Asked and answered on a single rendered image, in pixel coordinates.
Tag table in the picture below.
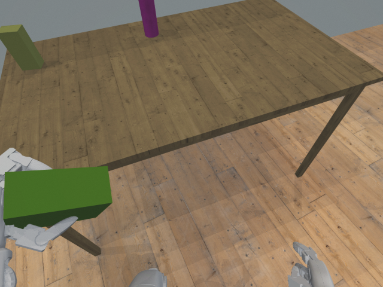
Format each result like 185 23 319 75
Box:
0 0 383 256

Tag robot left thigh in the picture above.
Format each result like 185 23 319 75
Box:
128 270 167 287

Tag right robot hand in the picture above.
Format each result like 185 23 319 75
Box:
288 242 335 287

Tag sponge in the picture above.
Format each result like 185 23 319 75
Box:
3 166 113 229

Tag robot left forearm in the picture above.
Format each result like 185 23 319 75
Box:
0 248 17 287

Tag left robot hand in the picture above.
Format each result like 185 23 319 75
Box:
0 148 78 252

